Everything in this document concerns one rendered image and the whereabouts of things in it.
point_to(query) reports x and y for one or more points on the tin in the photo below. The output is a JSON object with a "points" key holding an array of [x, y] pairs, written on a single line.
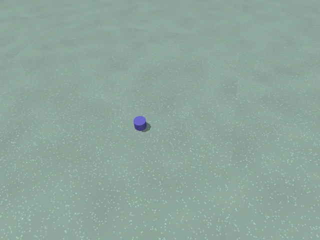
{"points": [[140, 123]]}

